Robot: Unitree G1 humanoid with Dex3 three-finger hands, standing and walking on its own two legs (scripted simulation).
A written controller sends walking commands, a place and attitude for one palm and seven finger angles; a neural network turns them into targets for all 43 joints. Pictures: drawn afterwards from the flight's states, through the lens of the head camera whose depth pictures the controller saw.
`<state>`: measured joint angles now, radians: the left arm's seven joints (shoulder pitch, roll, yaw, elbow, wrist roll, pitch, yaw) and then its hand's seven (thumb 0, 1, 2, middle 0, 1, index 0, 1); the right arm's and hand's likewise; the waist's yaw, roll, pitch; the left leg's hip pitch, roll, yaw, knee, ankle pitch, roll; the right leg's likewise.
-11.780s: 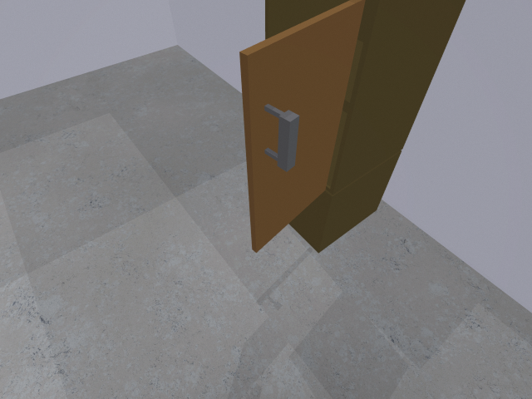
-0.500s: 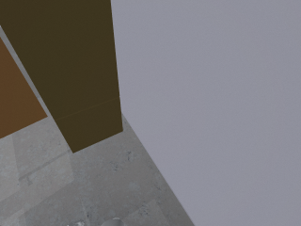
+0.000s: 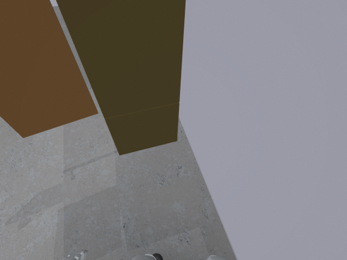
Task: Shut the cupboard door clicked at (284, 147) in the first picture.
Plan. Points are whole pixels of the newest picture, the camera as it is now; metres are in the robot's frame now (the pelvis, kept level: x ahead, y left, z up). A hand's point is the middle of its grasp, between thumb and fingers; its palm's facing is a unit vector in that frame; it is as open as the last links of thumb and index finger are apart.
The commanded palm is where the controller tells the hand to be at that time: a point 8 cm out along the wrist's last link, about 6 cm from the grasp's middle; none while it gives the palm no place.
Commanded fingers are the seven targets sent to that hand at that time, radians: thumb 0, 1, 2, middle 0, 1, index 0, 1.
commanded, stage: turn to face it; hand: left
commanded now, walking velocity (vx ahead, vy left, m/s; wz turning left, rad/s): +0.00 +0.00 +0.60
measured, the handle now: out of the picture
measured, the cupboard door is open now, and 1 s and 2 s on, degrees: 99 99 99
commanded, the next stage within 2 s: take the last steps up to it in 0.56 s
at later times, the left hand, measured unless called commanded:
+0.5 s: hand out of the picture -0.03 +0.19 -0.19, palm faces +0.34 -0.91 -0.23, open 7.3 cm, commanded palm none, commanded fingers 0.00 0.90 0.90 -0.20 -0.30 -0.20 -0.30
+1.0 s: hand out of the picture +0.02 +0.18 -0.16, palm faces +0.43 -0.88 -0.22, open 7.4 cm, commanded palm none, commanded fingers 0.00 0.90 0.90 -0.20 -0.30 -0.20 -0.30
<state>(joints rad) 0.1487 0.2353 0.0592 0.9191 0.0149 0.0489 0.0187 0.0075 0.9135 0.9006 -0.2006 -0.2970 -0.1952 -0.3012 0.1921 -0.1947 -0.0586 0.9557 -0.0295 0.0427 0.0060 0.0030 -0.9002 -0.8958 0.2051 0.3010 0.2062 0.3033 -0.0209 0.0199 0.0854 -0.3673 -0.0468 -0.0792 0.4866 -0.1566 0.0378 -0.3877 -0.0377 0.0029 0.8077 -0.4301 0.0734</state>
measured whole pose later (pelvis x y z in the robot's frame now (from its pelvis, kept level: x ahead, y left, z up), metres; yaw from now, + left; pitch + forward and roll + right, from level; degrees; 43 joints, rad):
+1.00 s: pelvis +0.05 -0.01 -0.01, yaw +24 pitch -1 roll +0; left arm 0.24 0.15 0.03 0.97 0.03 -0.03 0.00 0.00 0.91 0.90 -0.20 -0.30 -0.20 -0.30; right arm 0.28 -0.22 -0.06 1.05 -0.03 0.04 0.01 0.00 -0.91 -0.90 0.20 0.30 0.20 0.30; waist 0.00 0.04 0.05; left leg -0.37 -0.02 0.00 0.89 -0.44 0.01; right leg -0.20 -0.05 -0.12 0.55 -0.33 -0.01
